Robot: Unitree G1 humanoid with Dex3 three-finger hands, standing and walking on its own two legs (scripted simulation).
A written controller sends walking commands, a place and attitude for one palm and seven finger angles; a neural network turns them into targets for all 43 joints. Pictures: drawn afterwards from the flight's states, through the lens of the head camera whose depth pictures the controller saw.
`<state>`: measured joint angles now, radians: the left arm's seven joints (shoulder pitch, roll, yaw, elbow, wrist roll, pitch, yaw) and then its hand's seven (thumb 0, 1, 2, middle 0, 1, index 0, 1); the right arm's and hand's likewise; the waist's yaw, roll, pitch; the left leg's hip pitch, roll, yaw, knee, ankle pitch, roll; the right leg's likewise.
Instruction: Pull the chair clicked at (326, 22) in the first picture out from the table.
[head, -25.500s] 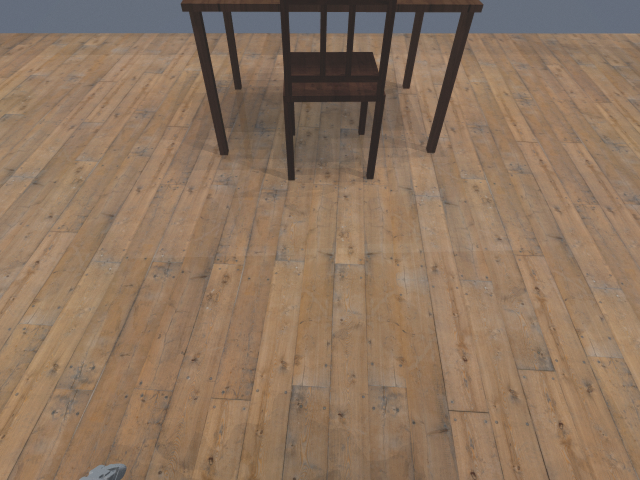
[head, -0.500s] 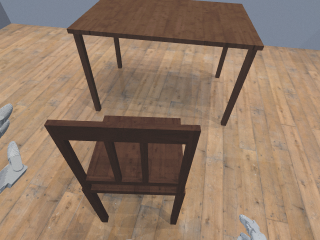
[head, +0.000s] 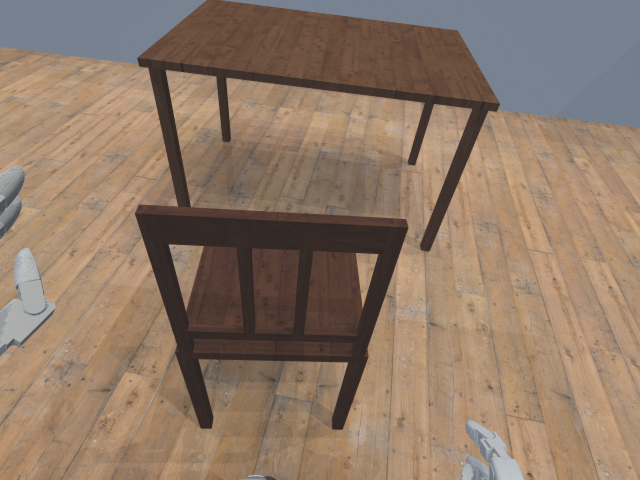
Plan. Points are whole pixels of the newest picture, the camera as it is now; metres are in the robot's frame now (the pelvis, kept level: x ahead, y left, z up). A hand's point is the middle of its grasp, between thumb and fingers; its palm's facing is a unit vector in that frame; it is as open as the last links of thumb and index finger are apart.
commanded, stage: stop stepping back and stand still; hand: left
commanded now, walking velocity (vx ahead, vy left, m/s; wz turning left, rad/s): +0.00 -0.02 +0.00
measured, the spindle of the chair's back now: (247, 291) +0.47 +0.13 -0.10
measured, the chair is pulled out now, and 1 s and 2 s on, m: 0.64 0.64 0.64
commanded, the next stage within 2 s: let the arm hang, fingers relaxed in 0.74 s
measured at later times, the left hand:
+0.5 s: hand out of the picture +0.10 +0.30 +0.19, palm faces +0.35 -0.74 -0.57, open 7.4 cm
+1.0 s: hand out of the picture +0.10 +0.30 -0.04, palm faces +0.10 -0.90 -0.42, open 7.4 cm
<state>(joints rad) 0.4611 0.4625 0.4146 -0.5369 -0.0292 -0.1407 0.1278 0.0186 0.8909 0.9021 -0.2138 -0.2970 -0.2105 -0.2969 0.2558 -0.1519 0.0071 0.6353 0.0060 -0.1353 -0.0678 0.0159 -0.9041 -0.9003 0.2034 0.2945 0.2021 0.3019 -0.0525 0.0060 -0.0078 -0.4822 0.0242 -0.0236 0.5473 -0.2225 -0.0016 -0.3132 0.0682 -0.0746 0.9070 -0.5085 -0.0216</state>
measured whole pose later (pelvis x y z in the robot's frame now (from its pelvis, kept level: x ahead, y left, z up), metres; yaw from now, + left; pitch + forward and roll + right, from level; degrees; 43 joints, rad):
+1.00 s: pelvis -0.10 +0.06 +0.00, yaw +0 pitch +0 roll +0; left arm 0.24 0.31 0.12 0.37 0.03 0.03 0.02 0.00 0.91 0.90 -0.20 -0.29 -0.20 -0.29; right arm 0.17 -0.27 -0.02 0.82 -0.02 -0.04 -0.01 0.01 -0.90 -0.90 0.20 0.29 0.20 0.30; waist -0.01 0.06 -0.02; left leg -0.35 -0.03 -0.02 0.58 -0.23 0.02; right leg -0.32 -0.04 -0.05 0.58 -0.26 0.02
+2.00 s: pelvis -0.07 +0.04 +0.01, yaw -2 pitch -1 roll +0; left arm 0.28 0.15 -0.02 1.04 0.00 0.01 0.03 0.01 0.93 0.90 -0.20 -0.29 -0.20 -0.29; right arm 0.33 -0.14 0.01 1.06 -0.01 0.00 -0.04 0.01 -0.91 -0.90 0.20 0.29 0.20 0.30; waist -0.01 0.02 0.05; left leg -0.21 0.01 0.00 0.44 -0.22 -0.01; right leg -0.19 0.00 -0.03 0.45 -0.24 -0.02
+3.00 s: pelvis -0.06 +0.04 +0.01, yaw -2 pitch -1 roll +0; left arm 0.29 0.15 -0.01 1.06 0.00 0.01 0.03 0.01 0.93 0.90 -0.20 -0.29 -0.20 -0.29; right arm 0.31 -0.13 0.01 1.08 -0.01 -0.01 -0.04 0.01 -0.91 -0.90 0.20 0.29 0.20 0.30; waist 0.00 0.01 0.07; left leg -0.19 0.01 0.00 0.42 -0.23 0.00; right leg -0.17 -0.01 -0.03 0.43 -0.25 -0.01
